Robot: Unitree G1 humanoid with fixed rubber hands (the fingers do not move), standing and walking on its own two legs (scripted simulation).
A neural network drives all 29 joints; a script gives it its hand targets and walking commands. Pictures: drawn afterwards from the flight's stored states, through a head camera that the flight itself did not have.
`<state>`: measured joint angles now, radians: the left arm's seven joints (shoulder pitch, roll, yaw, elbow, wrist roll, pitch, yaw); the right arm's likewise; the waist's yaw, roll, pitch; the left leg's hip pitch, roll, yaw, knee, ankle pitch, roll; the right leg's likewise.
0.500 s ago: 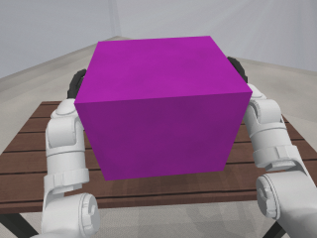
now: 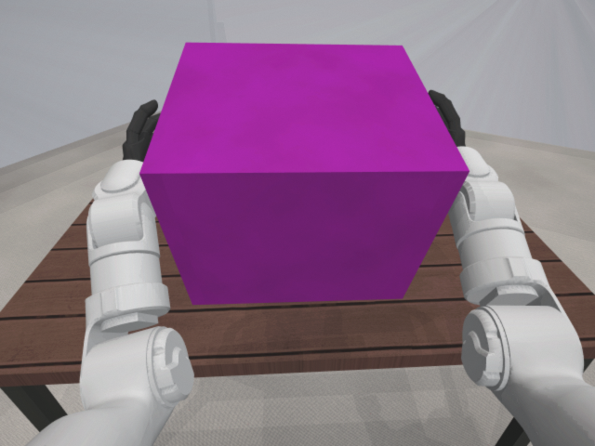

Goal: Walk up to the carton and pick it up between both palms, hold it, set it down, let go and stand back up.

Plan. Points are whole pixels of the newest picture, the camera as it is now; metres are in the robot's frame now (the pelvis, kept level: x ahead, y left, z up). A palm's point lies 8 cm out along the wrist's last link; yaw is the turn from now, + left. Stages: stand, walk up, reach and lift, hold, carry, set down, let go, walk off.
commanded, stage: set down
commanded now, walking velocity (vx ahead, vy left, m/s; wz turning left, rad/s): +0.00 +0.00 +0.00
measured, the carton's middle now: (297, 174) +0.37 +0.02 +0.25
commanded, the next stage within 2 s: none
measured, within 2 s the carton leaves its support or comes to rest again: neither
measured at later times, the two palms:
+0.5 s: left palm (180, 190) +0.44 +0.20 +0.18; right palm (415, 192) +0.45 -0.18 +0.17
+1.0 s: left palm (174, 214) +0.41 +0.21 +0.16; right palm (414, 199) +0.43 -0.17 +0.17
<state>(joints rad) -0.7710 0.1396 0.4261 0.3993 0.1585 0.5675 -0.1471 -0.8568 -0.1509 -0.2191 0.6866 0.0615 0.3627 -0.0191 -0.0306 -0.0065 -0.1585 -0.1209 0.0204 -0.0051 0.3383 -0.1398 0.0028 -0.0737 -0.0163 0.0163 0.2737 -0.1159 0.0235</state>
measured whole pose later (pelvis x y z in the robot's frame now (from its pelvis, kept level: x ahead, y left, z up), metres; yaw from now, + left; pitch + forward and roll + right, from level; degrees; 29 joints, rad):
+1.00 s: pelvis +0.05 +0.00 +0.00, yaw +1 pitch -2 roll -1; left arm -0.56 0.14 0.27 0.37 0.14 0.38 -0.08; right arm -0.64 -0.15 -0.12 0.64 0.10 0.17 -0.05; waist -0.03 -0.04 -0.04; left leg -0.12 0.02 0.00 0.33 -0.18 -0.01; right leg -0.05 -0.02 0.01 0.24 -0.16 0.03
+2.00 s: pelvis +0.08 +0.00 +0.00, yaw +1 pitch +5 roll -1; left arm -0.68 0.14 0.27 0.71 0.14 0.12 -0.06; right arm -0.65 -0.12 -0.28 0.82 -0.04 -0.06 0.00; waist -0.03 -0.05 0.00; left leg -0.21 0.02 -0.01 0.31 -0.19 -0.02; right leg -0.17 -0.02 0.00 0.27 -0.17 0.03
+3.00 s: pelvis +0.07 -0.01 +0.00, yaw +0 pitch +8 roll +0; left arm -0.73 0.14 0.34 1.01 0.14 -0.19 -0.05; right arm -0.68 -0.10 -0.38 0.93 -0.18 -0.23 0.02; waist -0.03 -0.03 -0.03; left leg -0.28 0.02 0.00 0.31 -0.17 -0.02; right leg -0.25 -0.02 0.00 0.28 -0.18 0.02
